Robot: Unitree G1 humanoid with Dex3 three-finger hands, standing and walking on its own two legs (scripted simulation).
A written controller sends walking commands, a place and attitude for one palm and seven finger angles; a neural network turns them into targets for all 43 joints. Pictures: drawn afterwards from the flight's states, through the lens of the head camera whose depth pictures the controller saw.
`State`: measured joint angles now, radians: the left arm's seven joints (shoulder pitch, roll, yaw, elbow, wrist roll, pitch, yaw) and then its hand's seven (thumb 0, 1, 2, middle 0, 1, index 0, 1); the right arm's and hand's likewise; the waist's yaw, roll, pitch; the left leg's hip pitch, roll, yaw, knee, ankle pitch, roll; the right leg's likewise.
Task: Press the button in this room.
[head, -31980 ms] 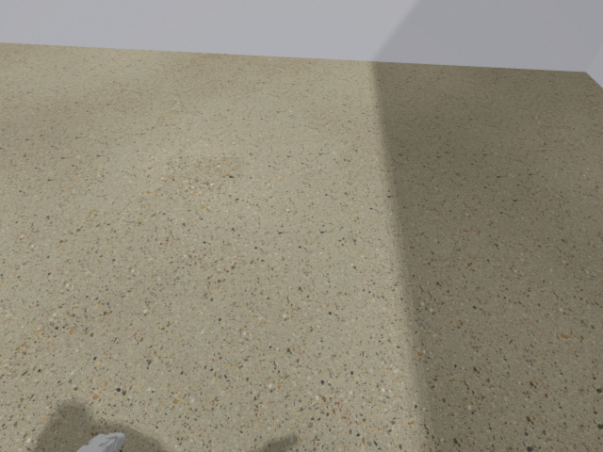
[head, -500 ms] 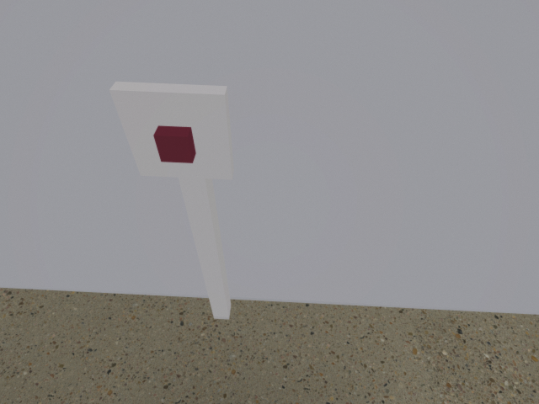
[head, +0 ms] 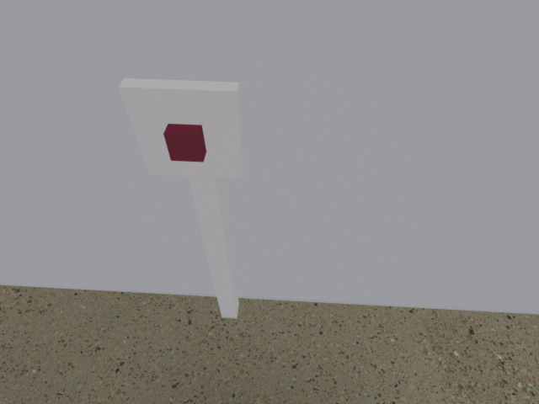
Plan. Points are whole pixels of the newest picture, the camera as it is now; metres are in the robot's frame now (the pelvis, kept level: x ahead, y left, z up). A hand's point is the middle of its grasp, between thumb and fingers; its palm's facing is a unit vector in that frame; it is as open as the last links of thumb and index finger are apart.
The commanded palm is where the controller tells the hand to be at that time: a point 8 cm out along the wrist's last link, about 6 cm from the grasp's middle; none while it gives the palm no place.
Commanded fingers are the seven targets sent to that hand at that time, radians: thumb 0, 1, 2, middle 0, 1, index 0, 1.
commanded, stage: look again from close up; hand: left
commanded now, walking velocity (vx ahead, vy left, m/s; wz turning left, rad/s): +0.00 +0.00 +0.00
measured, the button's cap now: (186, 142) +0.52 +0.18 +0.11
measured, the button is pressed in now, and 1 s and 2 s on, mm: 0 0 0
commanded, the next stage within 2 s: raise the hand and make a fist in 0.06 s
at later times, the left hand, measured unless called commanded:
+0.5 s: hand (186, 345) +0.20 +0.13 +0.00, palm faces +0.03 -1.00 +0.02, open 6.0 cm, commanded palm +0.12 +0.21 -0.03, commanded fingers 0.00 0.90 0.90 -0.69 -0.84 -0.69 -0.84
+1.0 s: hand (157, 352) +0.19 +0.17 +0.02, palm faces +0.01 -1.00 -0.01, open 3.1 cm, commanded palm +0.15 +0.22 +0.03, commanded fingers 0.00 0.90 0.90 -1.30 -1.50 -1.30 -1.50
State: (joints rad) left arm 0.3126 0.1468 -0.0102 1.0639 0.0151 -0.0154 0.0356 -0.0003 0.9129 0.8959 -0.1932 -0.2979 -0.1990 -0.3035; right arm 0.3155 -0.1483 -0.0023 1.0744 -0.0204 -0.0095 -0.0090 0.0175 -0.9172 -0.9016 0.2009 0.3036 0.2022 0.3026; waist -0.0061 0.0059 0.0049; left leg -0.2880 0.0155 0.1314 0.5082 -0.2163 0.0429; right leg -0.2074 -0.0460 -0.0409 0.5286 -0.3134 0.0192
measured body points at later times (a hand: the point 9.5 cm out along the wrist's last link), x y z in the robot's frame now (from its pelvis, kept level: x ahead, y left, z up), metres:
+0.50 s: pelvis +0.00 -0.03 -0.03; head +0.02 -0.03 +0.42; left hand +0.20 +0.19 +0.00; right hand +0.21 -0.28 -0.09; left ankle +0.04 +0.09 -0.73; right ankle -0.02 -0.13 -0.73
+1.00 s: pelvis -0.01 -0.04 -0.05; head +0.02 -0.05 +0.40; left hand +0.18 +0.22 +0.02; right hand +0.14 -0.27 -0.14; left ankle +0.04 +0.09 -0.73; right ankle -0.02 -0.13 -0.73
